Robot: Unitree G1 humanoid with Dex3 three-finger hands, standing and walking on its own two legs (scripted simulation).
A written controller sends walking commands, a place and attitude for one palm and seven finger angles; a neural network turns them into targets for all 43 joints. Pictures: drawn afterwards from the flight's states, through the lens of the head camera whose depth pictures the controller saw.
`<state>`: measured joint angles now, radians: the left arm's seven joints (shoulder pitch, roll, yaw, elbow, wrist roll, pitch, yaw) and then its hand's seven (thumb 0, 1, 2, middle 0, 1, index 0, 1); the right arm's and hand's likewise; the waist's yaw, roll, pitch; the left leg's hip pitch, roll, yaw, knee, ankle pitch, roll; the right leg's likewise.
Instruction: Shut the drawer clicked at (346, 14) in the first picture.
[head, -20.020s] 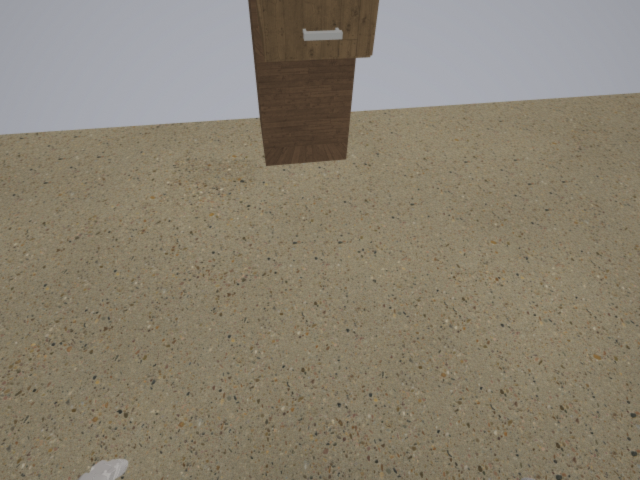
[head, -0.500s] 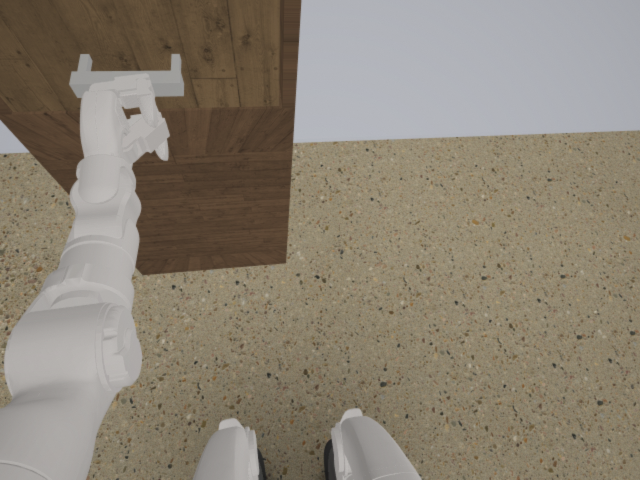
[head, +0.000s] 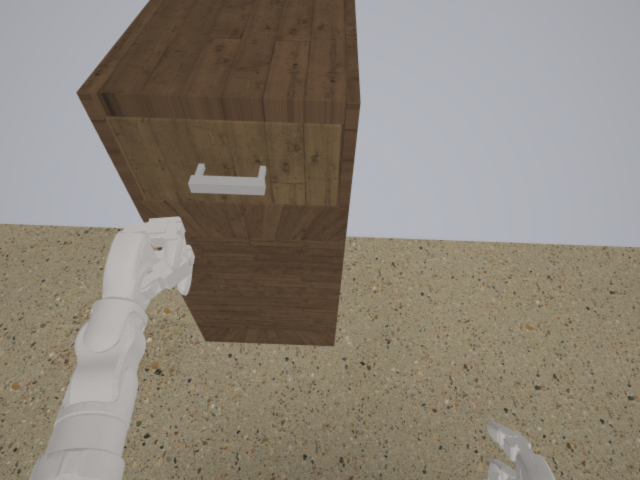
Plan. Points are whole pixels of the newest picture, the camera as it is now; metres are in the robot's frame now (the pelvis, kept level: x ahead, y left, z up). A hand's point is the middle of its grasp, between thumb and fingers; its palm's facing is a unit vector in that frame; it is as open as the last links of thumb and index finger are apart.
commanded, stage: draw the hand back to the body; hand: left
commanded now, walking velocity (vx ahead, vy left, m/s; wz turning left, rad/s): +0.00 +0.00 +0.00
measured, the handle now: (229, 177) +0.58 +0.17 +0.02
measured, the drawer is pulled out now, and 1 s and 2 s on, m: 0.00 0.00 0.00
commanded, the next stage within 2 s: step back with the hand held close in 0.90 s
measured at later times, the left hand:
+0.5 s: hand (76, 345) +0.22 +0.22 +0.16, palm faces +0.28 -0.91 -0.30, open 3.3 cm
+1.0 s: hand out of the picture +0.17 +0.24 +0.18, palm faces +0.40 -0.84 -0.37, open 3.2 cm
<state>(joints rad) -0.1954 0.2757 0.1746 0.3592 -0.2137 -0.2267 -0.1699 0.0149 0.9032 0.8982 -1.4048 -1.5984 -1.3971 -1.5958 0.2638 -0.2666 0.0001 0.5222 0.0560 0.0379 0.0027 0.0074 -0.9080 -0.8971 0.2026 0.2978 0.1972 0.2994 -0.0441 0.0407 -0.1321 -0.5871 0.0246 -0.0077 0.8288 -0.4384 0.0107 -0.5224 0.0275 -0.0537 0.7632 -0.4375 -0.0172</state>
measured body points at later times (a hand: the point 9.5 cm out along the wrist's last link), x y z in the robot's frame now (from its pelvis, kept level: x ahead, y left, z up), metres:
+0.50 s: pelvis -0.02 +0.00 +0.03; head -0.03 -0.02 +0.48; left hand +0.20 +0.26 +0.18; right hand +0.16 -0.22 -0.05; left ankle -0.02 +0.11 -0.71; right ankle -0.04 -0.11 -0.71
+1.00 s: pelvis -0.01 +0.00 +0.04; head -0.03 -0.01 +0.49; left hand +0.14 +0.29 +0.20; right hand +0.18 -0.21 -0.04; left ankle -0.02 +0.11 -0.71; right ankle -0.04 -0.11 -0.70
